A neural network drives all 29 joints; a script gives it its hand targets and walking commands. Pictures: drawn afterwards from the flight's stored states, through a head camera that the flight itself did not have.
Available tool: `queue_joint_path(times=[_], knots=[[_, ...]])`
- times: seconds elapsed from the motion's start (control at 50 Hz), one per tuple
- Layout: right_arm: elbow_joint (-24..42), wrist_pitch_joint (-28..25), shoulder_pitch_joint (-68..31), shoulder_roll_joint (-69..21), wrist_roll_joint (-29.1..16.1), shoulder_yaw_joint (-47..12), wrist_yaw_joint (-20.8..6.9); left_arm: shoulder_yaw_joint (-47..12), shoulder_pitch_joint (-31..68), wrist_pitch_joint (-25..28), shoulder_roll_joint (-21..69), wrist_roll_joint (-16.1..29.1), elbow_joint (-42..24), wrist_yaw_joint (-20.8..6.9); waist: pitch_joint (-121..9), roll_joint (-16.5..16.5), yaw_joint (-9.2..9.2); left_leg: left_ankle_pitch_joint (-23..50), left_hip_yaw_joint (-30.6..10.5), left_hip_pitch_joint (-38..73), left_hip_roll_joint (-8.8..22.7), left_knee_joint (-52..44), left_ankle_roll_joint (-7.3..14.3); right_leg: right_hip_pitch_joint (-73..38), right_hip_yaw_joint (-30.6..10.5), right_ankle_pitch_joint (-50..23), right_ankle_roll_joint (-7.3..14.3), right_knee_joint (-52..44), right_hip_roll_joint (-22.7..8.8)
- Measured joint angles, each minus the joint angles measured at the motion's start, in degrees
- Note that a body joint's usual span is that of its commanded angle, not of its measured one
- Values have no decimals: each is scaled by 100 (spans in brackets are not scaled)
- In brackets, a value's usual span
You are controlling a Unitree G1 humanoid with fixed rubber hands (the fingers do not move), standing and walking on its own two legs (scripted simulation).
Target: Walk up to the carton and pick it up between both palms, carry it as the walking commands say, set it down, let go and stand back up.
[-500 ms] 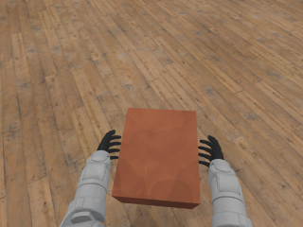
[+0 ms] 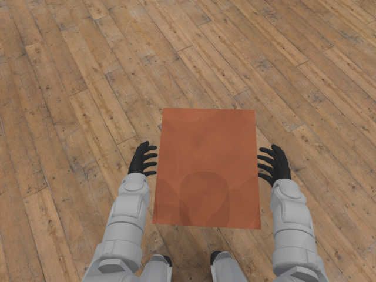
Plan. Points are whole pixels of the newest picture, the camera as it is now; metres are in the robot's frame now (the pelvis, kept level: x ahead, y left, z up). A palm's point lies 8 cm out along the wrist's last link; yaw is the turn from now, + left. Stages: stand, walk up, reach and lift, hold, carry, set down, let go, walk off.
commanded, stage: set down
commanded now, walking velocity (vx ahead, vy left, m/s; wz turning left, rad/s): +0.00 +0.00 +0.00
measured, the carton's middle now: (206, 169) +0.40 -0.05 -0.15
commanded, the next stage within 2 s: none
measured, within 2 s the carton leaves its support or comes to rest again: neither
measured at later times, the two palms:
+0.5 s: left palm (150, 170) +0.40 +0.10 -0.15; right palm (267, 179) +0.37 -0.21 -0.15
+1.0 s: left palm (152, 170) +0.42 +0.10 -0.24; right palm (254, 178) +0.39 -0.20 -0.24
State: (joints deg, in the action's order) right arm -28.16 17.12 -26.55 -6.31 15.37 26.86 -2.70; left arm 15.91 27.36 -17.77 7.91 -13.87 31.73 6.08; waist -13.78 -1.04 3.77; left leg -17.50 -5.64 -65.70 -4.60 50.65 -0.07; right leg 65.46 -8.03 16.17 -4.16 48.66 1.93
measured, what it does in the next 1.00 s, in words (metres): lowers itself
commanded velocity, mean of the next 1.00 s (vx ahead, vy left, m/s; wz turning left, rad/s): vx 0.00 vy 0.00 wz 0.00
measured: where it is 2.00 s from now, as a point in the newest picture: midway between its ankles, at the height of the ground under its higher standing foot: outside the picture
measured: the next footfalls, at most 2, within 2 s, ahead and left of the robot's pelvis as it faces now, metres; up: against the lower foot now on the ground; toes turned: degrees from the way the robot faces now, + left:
none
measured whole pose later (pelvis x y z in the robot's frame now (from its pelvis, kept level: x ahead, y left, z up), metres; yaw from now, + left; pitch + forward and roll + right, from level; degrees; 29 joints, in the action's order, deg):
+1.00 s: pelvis -0.04 -0.02 -0.15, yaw +1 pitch +49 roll -1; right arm -36.7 18.2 -47.7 -1.5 9.9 26.2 10.1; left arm 17.0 54.2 -18.7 -0.4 -10.6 45.5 8.9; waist -16.9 -1.8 2.8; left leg -26.5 -6.5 -108.4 -7.0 86.4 -3.2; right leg 108.5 -6.3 25.6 -4.6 85.4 4.9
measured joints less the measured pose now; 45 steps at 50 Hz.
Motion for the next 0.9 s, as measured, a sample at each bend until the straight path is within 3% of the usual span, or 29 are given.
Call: queue_joint_path(times=[0.12,0.32,0.58,0.68,0.9], knots=[[-96,105,-425,-46,97,106,97,195,483,-87,-99,11,193,105,-86,-99,-43,-143,14,-652,-33,535,-40,679,0,167,-20,594,41],[-122,152,-747,-96,-61,43,1006,178,1095,-119,-181,55,558,257,-396,-112,-118,-383,9,-1736,-26,1304,-155,1815,28,409,36,1439,157],[-498,107,-1111,70,-438,-233,1360,61,1498,-62,-535,234,936,265,-664,44,-231,-621,-54,-2748,-9,2119,-327,2887,110,621,135,2317,299],[-718,74,-1440,121,-416,-224,1397,134,1765,-46,-677,288,1085,243,-622,12,-237,-681,-113,-3094,-72,2465,-368,3215,174,701,138,2661,291],[-885,92,-1946,396,-442,-62,1021,166,2429,-68,-838,299,1353,258,-402,-55,-105,-816,-135,-3913,-197,3243,-354,3968,215,854,37,3366,288]])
